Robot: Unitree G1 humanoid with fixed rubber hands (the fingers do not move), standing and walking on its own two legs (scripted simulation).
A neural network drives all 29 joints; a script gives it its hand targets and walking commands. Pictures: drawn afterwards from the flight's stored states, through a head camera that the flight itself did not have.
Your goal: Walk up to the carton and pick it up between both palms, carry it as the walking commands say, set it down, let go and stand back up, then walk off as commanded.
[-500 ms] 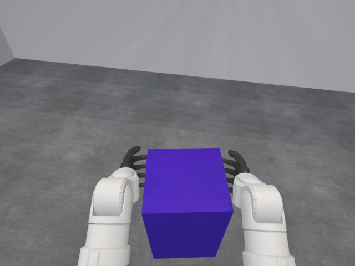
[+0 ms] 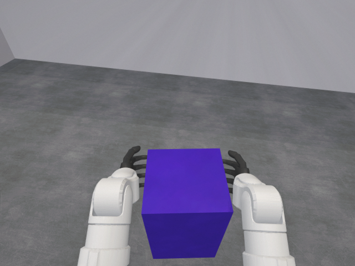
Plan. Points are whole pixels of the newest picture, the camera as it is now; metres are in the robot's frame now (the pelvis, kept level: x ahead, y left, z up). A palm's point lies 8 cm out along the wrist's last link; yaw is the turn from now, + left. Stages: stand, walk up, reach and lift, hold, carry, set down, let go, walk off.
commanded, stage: carry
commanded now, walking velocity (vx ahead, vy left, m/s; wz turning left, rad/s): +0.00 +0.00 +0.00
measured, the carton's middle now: (184, 207) +0.27 +0.00 +0.02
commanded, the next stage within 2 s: hold in 0.12 s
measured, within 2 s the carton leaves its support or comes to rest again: neither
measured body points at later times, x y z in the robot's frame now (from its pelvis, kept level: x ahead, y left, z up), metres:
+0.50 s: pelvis -0.04 +0.00 +0.00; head -0.09 +0.01 +0.45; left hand +0.26 +0.12 +0.04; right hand +0.26 -0.13 +0.04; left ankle +0.00 +0.10 -0.74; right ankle -0.01 -0.11 -0.74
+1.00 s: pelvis -0.10 +0.01 -0.02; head -0.09 +0.03 +0.43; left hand +0.27 +0.14 +0.01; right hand +0.27 -0.10 +0.01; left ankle +0.00 +0.10 -0.74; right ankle -0.01 -0.11 -0.74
